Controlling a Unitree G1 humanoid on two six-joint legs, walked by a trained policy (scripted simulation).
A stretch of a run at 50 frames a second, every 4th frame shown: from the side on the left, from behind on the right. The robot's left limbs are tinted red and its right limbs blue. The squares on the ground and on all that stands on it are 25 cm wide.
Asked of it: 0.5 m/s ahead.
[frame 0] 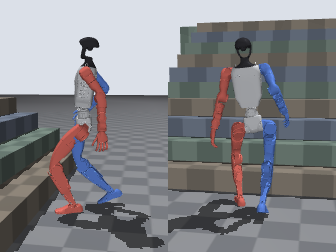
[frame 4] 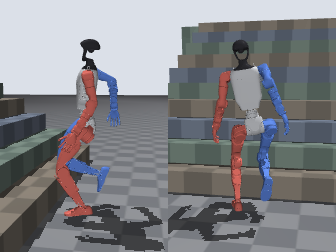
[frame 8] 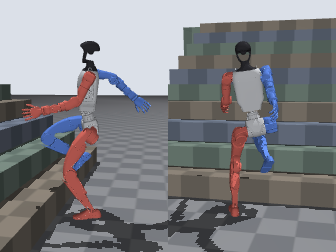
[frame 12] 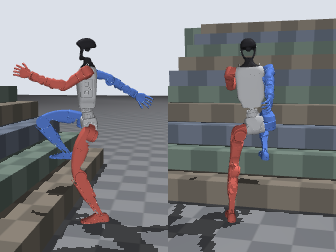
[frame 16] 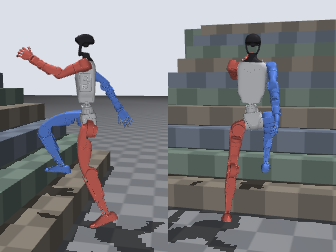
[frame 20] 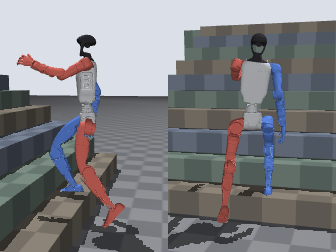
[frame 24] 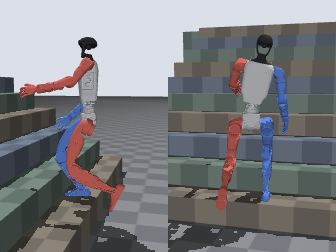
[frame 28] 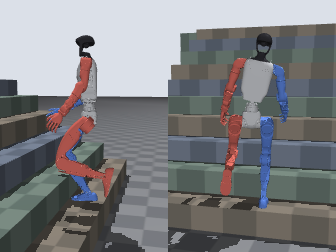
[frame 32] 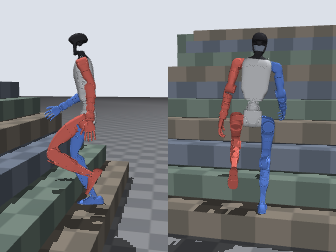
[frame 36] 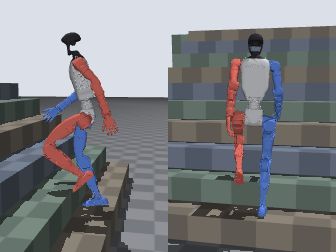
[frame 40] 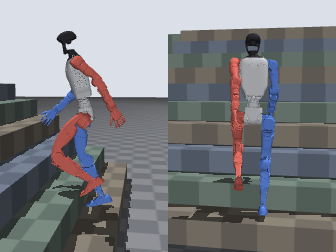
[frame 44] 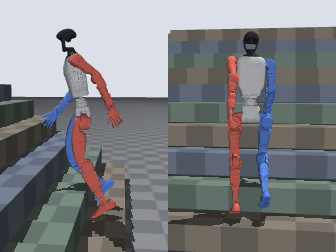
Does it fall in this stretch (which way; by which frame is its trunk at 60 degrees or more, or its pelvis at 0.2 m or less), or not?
no
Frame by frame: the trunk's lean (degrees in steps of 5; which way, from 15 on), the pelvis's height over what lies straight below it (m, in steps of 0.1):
0: 10, 0.7
4: 10, 0.7
8: 10, 0.7
12: 5, 0.8
16: 0, 0.8
20: 5, 0.7
24: 10, 0.7
28: 10, 0.7
32: 10, 0.8
36: 15 forward, 0.8
40: 15 forward, 0.8
44: 10, 0.6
